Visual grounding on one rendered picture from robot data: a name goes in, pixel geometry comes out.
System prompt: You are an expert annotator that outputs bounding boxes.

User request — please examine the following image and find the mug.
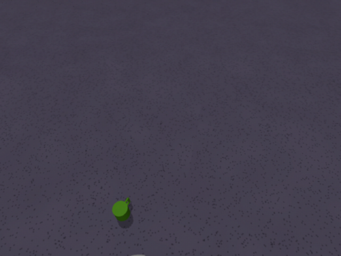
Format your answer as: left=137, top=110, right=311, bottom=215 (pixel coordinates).
left=112, top=198, right=131, bottom=221

